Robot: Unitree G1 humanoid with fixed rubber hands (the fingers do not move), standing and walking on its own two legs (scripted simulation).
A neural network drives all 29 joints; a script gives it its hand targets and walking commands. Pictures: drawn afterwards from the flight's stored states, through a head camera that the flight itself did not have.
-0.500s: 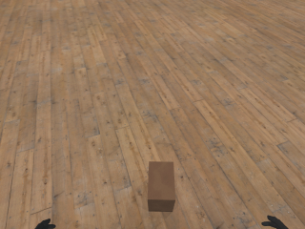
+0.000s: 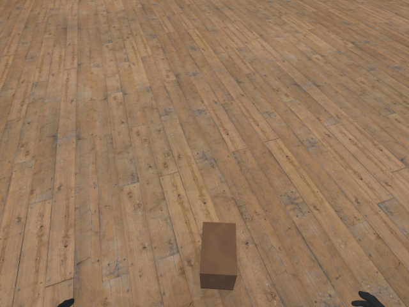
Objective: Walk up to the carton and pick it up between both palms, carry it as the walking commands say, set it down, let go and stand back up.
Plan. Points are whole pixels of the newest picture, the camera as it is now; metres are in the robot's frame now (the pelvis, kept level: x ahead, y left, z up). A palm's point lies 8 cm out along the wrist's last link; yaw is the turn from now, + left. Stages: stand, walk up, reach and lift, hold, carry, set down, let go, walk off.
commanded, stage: walk up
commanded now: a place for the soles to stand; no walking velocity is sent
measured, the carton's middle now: (218, 256) +0.45 -0.03 -0.67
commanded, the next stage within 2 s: reach and lift in 0.58 s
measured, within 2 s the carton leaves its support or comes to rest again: neither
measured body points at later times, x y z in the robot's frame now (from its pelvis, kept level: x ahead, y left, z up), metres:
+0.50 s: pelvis +0.02 -0.01 +0.00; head +0.03 -0.01 +0.45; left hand +0.13 +0.32 -0.11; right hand +0.13 -0.33 -0.11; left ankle +0.00 +0.12 -0.75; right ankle -0.01 -0.13 -0.75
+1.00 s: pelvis -0.02 -0.01 -0.03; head +0.11 -0.02 +0.40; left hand +0.23 +0.28 -0.12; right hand +0.22 -0.30 -0.12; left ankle +0.00 +0.12 -0.74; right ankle -0.01 -0.14 -0.74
